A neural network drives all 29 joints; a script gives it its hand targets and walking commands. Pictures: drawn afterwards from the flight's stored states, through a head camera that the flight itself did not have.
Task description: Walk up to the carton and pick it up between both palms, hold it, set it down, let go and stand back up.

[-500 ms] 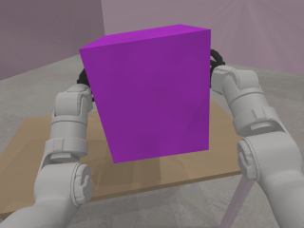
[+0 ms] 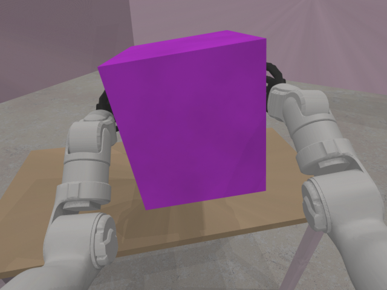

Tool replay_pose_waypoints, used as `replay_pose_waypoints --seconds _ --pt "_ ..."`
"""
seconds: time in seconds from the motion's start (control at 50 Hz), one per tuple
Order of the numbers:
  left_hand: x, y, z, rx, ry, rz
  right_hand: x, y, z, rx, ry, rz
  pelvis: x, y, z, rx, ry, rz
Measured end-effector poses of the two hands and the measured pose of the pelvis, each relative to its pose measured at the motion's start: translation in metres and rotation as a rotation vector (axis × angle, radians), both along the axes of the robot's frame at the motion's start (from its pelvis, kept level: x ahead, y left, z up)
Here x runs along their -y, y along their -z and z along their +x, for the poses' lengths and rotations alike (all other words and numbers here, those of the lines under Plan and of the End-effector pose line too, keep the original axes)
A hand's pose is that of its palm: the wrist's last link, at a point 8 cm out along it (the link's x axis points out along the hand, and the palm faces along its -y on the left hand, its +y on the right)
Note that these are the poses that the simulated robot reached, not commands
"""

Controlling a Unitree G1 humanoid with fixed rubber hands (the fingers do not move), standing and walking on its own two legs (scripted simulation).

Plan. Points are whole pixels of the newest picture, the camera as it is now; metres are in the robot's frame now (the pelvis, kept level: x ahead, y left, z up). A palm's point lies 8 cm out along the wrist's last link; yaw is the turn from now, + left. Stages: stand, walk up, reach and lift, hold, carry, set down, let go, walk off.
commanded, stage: hold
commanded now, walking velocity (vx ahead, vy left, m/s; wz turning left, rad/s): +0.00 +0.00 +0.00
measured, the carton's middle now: (190, 110) +0.43 -0.01 +0.25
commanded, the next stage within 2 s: none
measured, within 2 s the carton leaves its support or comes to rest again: neither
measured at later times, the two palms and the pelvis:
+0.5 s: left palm (105, 119) +0.36 +0.17 +0.26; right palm (274, 98) +0.37 -0.17 +0.30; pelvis +0.00 +0.00 +0.00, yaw +0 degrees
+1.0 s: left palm (103, 119) +0.36 +0.17 +0.26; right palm (276, 96) +0.36 -0.17 +0.31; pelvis -0.01 +0.00 +0.00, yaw -1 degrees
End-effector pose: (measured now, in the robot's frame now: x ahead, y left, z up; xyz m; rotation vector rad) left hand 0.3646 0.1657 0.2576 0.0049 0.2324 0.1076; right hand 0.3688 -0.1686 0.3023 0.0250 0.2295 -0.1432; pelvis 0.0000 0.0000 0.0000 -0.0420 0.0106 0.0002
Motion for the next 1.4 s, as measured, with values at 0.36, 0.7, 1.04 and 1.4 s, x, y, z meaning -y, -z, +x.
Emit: replay_pose_waypoints --seconds 0.36,0.7,1.04,1.4 --pt "-0.001 -0.002 0.0 -0.001 0.004 0.006 -0.001 -0.001 0.0 -0.002 0.006 0.009 -0.002 0.0 -0.003 -0.001 0.002 -0.001" --pt "-0.003 -0.004 -0.004 -0.001 0.001 -0.009 -0.003 -0.002 -0.006 -0.002 0.006 0.002 -0.002 0.0 -0.006 0.014 0.004 -0.001" --pt "-0.003 -0.007 -0.008 -0.006 0.01 -0.001 -0.003 -0.006 -0.012 -0.007 0.016 -0.003 -0.004 0.0 -0.01 0.007 0.008 -0.004" --pt "-0.004 -0.008 -0.004 -0.018 0.018 0.002 -0.004 -0.006 -0.011 -0.018 0.023 -0.01 -0.006 0.001 -0.013 0.0 0.007 -0.006"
